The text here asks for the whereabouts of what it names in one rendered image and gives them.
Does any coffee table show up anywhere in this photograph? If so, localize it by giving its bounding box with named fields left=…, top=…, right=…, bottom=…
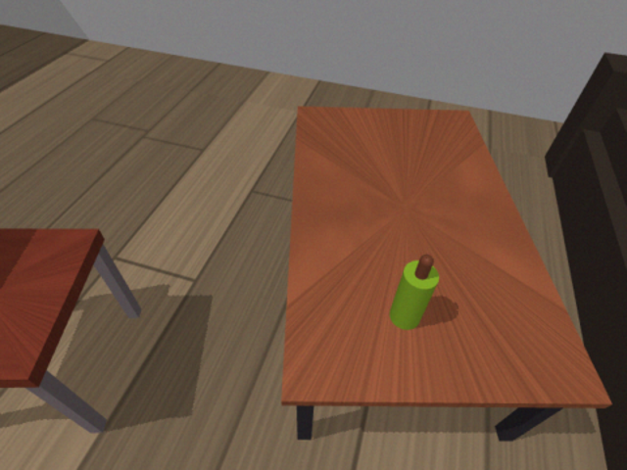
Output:
left=281, top=106, right=612, bottom=441

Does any bottle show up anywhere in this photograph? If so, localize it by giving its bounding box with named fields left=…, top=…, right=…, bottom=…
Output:
left=390, top=255, right=439, bottom=330

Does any chair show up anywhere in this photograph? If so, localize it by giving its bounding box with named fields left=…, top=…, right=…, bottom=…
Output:
left=0, top=229, right=141, bottom=433

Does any sofa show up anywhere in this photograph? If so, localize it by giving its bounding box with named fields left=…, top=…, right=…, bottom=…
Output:
left=545, top=53, right=627, bottom=470

